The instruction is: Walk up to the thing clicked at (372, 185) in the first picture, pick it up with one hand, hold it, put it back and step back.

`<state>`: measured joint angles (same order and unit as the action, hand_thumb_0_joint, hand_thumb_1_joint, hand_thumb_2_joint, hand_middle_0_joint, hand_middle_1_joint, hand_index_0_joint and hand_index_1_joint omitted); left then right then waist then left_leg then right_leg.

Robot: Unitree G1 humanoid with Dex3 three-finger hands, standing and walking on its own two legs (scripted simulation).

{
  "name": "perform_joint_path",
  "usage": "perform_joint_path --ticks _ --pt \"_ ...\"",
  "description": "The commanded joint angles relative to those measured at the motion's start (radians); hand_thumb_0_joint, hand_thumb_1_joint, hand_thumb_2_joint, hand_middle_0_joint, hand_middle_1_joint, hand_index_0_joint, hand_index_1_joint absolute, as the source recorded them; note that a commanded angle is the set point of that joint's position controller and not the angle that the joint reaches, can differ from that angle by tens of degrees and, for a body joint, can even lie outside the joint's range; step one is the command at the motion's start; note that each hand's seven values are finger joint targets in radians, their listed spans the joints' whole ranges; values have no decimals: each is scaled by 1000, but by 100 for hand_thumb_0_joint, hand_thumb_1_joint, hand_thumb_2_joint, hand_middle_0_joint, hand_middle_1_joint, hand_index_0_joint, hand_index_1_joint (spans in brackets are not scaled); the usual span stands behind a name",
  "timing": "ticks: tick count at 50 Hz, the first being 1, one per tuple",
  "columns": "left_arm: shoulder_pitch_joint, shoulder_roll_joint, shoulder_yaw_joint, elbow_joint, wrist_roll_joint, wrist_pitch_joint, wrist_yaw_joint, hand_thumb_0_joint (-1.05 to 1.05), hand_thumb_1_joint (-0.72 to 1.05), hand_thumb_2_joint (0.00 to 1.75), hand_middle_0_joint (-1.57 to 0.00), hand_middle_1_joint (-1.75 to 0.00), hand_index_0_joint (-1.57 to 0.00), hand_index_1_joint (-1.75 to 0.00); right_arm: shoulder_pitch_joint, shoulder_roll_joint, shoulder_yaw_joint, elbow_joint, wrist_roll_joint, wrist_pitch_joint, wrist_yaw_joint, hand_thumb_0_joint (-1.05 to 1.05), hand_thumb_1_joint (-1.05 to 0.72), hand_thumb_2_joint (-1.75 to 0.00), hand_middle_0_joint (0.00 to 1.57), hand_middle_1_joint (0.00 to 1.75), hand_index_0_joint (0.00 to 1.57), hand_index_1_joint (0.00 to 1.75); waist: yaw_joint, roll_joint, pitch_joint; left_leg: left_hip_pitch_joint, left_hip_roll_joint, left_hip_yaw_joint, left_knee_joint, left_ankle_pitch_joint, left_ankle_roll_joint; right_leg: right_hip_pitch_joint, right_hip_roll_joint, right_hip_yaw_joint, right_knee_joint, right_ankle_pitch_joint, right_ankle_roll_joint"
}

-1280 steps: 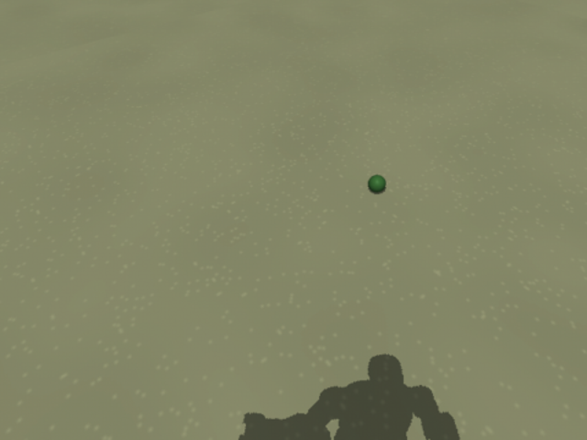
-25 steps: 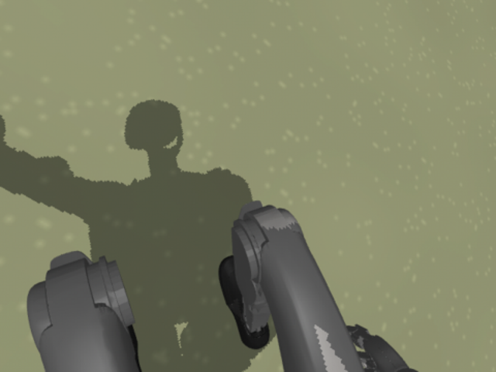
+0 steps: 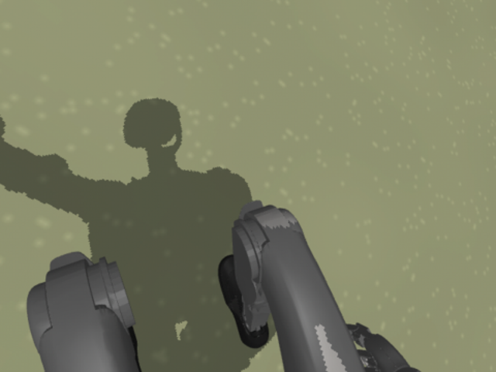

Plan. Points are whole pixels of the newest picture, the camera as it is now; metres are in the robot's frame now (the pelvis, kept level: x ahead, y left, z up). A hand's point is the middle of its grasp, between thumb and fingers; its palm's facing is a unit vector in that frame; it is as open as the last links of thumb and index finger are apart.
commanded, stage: rise first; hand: left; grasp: from above
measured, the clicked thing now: out of the picture +0.53 +0.35 -0.29
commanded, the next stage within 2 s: none
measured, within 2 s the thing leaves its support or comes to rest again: neither
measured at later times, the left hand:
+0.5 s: hand out of the picture +0.49 +0.39 -0.16, palm faces -0.43 -0.11 -0.90, open 14.3 cm
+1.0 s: hand out of the picture +0.49 +0.39 -0.16, palm faces -0.43 -0.10 -0.90, open 14.3 cm
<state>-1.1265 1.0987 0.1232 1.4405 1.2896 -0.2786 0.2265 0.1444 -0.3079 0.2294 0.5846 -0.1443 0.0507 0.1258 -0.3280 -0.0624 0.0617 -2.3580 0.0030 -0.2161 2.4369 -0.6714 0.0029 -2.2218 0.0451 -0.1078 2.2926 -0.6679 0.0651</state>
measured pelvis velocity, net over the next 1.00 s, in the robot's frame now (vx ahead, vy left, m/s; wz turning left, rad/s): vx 0.00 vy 0.00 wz -0.01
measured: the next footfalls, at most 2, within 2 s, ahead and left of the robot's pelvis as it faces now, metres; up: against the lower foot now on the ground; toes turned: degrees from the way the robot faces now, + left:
none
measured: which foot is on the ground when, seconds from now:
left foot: down 0.00-1.00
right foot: down 0.00-1.00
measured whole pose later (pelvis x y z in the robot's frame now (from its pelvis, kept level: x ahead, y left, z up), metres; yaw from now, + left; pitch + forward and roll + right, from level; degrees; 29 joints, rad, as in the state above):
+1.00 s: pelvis +0.00 +0.00 +0.00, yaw +0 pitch +32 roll -14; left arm -1.15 1.12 0.11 1.45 1.30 -0.29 0.22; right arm 0.15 -0.31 0.25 0.57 -0.15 0.06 0.11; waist -0.34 -0.07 0.07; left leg -2.37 0.00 -0.22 2.44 -0.66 0.01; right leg -2.23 0.05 -0.11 2.29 -0.66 0.06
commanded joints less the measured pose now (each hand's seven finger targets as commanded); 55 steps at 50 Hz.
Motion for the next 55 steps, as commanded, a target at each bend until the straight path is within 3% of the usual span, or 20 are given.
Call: perform_joint_path --ticks 1,3,5,7,9,13,16,18,23,30,39,41,52,55 --pt "-296 288 30 -188 -13 -3 26 0 -61 105 -7 -103 -6 -104 208 -290 -97 13 -6 13 -14 0 -91 -90 20 30 20 30 -5 522 -726 633 21 97 -255 250 14 296 19 -95 -193 256 -92" --pt "-290 272 26 -161 -25 0 21 0 -61 105 -7 -103 -5 -105 209 -295 -98 7 -5 12 -14 0 -91 -90 20 30 20 30 -16 496 -665 604 20 93 -251 232 13 272 18 -98 -199 240 -96" --pt "-298 290 36 -177 -17 -6 23 0 -61 106 -8 -101 -5 -103 211 -301 -97 5 -7 15 -16 0 -91 -90 20 30 20 30 -19 504 -671 609 18 93 -256 228 11 279 16 -100 -203 234 -98" --pt "-275 284 30 -146 -16 -5 18 0 -61 106 -7 -102 -5 -104 202 -298 -95 6 -5 16 -16 0 -91 -90 20 30 20 30 -6 508 -655 608 19 89 -261 211 9 253 16 -98 -194 220 -100" --pt "-305 284 25 -170 -20 -12 22 0 -61 107 -7 -102 -5 -104 200 -301 -90 2 -7 18 -19 0 -91 -90 20 30 20 30 -21 512 -674 607 19 93 -252 216 11 270 19 -100 -201 226 -97" --pt "-290 282 21 -139 -14 -12 25 0 -61 107 -7 -102 -5 -104 205 -291 -89 8 -8 15 -20 0 -91 -90 20 30 20 30 -21 480 -656 580 19 98 -246 199 17 272 22 -98 -204 216 -94" --pt "-307 304 34 -170 -10 -12 29 0 -61 107 -7 -101 -5 -104 198 -301 -92 2 -8 17 -23 0 -91 -90 20 30 20 30 -9 522 -686 615 20 94 -261 210 9 270 18 -100 -197 225 -96" --pt "-296 286 26 -146 -12 -8 24 0 -61 107 -7 -102 -5 -104 205 -303 -92 -1 -10 16 -24 0 -91 -90 20 30 20 30 -23 491 -652 599 19 89 -248 211 11 253 17 -103 -201 220 -99" --pt "-307 306 31 -174 -13 -10 19 0 -61 107 -7 -102 -5 -104 201 -299 -89 -4 -7 18 -24 0 -91 -90 20 30 20 30 -12 533 -701 639 22 88 -256 239 10 268 17 -100 -192 241 -96" --pt "-291 280 25 -171 -13 -3 17 0 -61 108 -7 -100 -4 -103 211 -307 -90 -1 -11 20 -24 0 -91 -90 20 30 20 30 -21 531 -670 643 20 84 -249 265 6 254 14 -104 -193 252 -100" --pt "-308 310 34 -173 -12 -17 24 0 -61 107 -7 -101 -5 -103 197 -299 -83 -12 -9 20 -25 0 -91 -90 20 30 20 30 -16 514 -681 591 19 95 -249 193 14 274 19 -99 -196 212 -96" --pt "-318 273 12 -154 -12 -13 25 0 -61 109 -7 -100 -4 -103 203 -301 -81 -4 -13 17 -26 0 -91 -90 20 30 20 30 -41 499 -646 582 19 98 -236 205 15 264 19 -102 -204 222 -96" --pt "-314 306 31 -187 -8 -3 23 0 -61 107 -7 -99 -4 -102 200 -312 -90 -14 -8 14 -28 0 -90 -90 20 30 20 30 -15 532 -687 630 18 86 -244 243 8 243 15 -101 -190 243 -101" --pt "-291 291 25 -159 -14 5 19 0 -61 108 -7 -99 -4 -102 204 -312 -88 -11 -9 11 -26 0 -91 -90 20 30 20 30 -24 509 -642 608 17 86 -246 233 7 242 13 -101 -197 233 -103"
